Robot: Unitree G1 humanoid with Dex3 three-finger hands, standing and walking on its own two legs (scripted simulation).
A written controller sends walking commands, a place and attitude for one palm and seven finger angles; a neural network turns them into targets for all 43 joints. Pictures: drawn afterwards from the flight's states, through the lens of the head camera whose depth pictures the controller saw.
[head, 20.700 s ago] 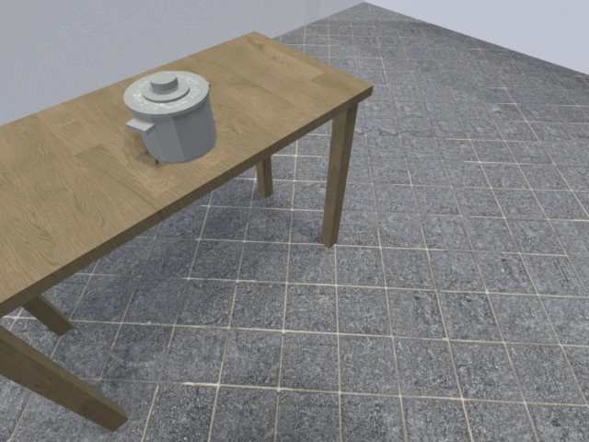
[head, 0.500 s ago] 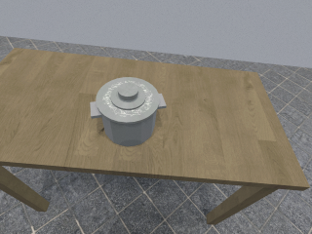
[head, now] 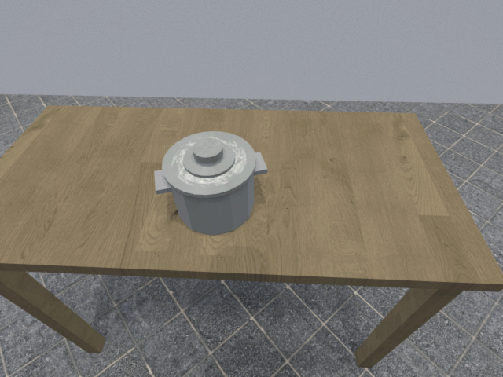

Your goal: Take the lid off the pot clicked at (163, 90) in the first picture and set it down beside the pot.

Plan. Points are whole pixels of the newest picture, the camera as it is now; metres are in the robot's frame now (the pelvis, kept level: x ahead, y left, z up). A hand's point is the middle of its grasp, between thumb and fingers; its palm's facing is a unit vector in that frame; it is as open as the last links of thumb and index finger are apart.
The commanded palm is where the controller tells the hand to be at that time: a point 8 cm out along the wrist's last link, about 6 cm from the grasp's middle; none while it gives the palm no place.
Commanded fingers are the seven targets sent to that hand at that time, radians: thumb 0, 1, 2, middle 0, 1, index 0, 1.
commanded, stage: come to a stop and stand still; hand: left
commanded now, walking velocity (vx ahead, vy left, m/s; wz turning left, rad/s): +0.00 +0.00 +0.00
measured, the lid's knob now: (208, 150) +0.46 +0.11 +0.12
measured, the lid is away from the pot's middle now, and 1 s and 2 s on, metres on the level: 0.00 0.00 0.00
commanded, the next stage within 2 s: look again from close up in 0.90 s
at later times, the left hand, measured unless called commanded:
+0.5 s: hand out of the picture +0.04 +0.17 -0.17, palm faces +0.01 -0.98 -0.21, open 7.3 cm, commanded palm none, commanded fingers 0.00 0.90 0.90 -0.20 -0.30 -0.20 -0.30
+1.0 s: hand out of the picture +0.05 +0.16 -0.17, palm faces +0.01 -0.98 -0.21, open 7.3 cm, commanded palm none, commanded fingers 0.00 0.90 0.90 -0.20 -0.30 -0.20 -0.30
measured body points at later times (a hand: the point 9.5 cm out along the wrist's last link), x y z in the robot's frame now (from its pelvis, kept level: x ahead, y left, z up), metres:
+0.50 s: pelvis +0.03 -0.01 +0.00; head +0.05 -0.02 +0.45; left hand +0.04 +0.22 -0.15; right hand +0.03 -0.23 -0.16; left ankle +0.00 +0.10 -0.73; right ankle +0.03 -0.13 -0.73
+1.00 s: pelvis +0.04 -0.02 +0.01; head +0.07 -0.02 +0.46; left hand +0.05 +0.21 -0.15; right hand +0.04 -0.24 -0.15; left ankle +0.00 +0.10 -0.73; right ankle +0.03 -0.13 -0.73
